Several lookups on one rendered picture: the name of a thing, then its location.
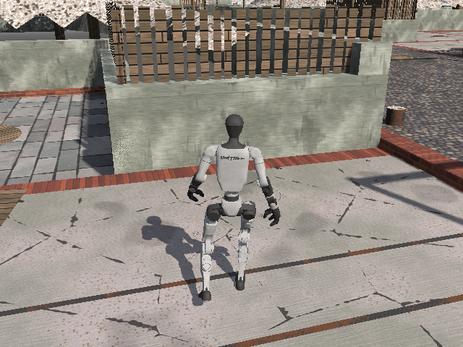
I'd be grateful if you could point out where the left robot upper arm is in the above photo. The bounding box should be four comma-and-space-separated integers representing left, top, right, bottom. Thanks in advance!
195, 145, 218, 183

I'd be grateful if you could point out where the robot right hand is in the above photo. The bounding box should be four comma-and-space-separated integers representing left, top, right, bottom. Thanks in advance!
263, 207, 281, 226

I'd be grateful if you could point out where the left robot forearm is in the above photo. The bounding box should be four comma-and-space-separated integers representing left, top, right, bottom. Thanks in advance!
189, 172, 202, 192

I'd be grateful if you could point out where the right robot upper arm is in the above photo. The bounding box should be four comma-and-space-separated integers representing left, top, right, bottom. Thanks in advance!
248, 146, 268, 188

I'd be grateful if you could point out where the robot right shin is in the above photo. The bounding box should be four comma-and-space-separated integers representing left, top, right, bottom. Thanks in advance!
238, 232, 250, 281

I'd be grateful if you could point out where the robot left hand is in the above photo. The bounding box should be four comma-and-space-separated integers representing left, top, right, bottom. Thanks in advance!
187, 189, 204, 202

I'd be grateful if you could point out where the robot right foot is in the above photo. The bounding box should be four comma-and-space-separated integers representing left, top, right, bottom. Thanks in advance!
235, 273, 245, 291

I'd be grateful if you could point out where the right robot forearm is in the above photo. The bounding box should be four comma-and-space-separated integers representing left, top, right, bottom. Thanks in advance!
262, 177, 278, 210

